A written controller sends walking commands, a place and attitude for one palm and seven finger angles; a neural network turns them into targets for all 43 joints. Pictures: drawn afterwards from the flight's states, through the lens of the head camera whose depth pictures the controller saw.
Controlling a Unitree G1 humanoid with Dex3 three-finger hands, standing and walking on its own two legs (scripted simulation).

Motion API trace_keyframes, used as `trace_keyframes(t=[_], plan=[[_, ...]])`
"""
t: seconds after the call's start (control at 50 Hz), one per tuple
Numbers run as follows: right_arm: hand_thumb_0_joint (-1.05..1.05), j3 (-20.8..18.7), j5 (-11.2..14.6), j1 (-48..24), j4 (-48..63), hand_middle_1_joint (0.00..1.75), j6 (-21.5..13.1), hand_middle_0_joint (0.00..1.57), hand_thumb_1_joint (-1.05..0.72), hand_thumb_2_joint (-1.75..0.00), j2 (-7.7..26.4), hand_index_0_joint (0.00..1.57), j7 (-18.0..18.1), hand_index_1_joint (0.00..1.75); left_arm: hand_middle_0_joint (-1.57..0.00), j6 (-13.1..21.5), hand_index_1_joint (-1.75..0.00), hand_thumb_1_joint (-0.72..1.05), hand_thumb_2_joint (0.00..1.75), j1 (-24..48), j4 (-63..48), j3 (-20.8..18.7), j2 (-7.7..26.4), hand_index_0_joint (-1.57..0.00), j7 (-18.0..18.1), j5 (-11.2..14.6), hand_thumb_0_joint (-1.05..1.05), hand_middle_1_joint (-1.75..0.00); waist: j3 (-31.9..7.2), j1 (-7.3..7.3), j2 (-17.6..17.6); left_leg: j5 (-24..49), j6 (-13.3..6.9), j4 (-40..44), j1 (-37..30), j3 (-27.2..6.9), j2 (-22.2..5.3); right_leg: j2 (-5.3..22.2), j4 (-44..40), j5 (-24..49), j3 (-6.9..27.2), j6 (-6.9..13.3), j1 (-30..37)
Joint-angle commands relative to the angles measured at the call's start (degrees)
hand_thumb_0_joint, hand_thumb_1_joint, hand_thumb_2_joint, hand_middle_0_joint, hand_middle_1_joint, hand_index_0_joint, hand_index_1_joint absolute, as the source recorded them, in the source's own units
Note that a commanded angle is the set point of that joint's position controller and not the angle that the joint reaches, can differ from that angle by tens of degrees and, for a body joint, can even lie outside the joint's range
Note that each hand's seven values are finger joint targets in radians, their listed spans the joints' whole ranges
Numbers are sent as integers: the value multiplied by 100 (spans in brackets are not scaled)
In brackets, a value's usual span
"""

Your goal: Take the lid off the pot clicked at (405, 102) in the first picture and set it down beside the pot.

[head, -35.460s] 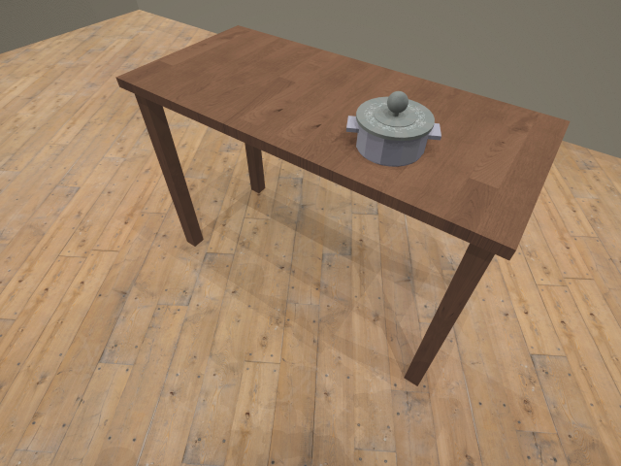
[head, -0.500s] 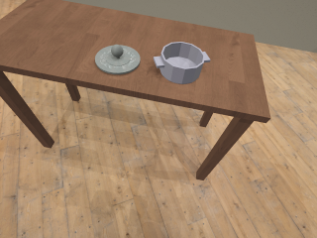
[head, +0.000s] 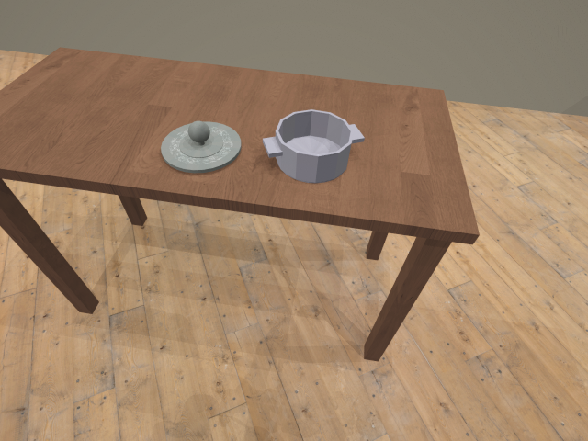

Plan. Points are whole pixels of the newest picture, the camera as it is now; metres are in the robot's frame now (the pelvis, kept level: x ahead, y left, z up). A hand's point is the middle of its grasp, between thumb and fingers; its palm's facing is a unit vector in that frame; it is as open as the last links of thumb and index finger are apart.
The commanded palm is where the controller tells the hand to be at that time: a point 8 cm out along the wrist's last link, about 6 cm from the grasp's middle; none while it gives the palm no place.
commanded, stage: let the arm hang, fingers relaxed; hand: left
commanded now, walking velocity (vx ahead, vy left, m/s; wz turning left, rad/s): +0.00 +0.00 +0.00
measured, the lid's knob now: (199, 131) +0.68 +0.23 +0.02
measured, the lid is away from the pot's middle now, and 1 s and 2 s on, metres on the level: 0.24 0.24 0.24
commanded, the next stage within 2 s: look to check the result in 0.10 s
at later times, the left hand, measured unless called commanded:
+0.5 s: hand out of the picture -0.01 +0.18 -0.18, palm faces +0.03 -0.98 -0.17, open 7.3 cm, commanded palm none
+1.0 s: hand out of the picture -0.01 +0.19 -0.18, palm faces +0.02 -0.98 -0.17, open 7.3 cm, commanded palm none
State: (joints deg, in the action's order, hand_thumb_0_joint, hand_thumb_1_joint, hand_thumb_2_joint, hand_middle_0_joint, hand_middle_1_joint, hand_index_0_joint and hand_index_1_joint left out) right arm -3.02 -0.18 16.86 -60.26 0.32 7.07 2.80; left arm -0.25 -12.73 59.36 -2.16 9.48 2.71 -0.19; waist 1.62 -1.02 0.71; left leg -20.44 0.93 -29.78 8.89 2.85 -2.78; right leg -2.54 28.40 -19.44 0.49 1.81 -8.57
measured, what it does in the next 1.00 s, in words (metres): stands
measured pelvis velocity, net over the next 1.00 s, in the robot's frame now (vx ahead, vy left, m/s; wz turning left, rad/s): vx -0.02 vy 0.02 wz -0.02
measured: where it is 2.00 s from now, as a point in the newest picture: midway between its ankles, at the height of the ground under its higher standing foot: outside the picture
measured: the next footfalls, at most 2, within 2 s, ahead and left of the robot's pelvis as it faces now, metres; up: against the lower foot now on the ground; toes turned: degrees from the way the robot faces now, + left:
none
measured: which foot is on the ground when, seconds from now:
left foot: down 0.00-1.00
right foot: down 0.00-1.00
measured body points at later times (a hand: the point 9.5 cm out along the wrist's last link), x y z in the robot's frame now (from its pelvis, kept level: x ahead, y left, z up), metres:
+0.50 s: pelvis -0.01 +0.01 +0.00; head +0.01 +0.02 +0.45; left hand -0.01 +0.23 -0.16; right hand -0.03 -0.20 -0.15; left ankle -0.05 +0.13 -0.73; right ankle -0.05 -0.10 -0.73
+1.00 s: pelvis -0.02 +0.02 +0.00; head +0.01 +0.03 +0.45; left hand -0.01 +0.24 -0.16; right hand -0.04 -0.19 -0.15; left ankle -0.05 +0.13 -0.73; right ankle -0.05 -0.10 -0.73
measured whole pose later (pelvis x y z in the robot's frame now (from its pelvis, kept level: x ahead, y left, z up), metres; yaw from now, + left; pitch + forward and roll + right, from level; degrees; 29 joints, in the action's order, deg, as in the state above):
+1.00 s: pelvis -0.02 +0.02 +0.00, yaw -1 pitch -1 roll -1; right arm -2.5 0.0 17.7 -62.8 0.0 5.2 2.9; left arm -0.4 -15.2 63.5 -1.6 8.5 2.6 -0.3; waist 3.4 -0.8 1.2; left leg -18.3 -0.7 -27.9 9.0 4.2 -1.6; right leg -1.4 26.3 -16.8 1.8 0.2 -8.9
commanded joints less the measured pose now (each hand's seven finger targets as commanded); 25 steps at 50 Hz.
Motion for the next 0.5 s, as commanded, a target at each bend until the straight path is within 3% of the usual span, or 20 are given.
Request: trace_keyframes(t=[0.0,0.18,0.48], plan=[[0,-64,-22,470,159,30,-42,20,-90,-90,449,20,-25,30,-20,93,-30,90,90,-362,-144,-94,506,-20,7,-29,0,-30,192,18,-111,1738,-279,312,41,-209,-314,699,-514,2328,537,148,-141],[0,-52,-9,475,135,30,-59,20,-90,-90,505,20,-10,30,-20,104,-30,90,90,-457,-50,-70,466,-20,-2,-22,0,-30,42,12,-124,1894,-306,375,-173,-219,-375,648,-535,2319,501,119,-134],[0,-32,-2,563,0,30,-59,20,-90,-90,400,20,-6,30,-20,84,-30,90,90,-588,149,-21,332,-20,2,-31,0,-30,335,23,-161,1347,-362,619,24,-340,-404,574,-638,1579,457,78,-324]])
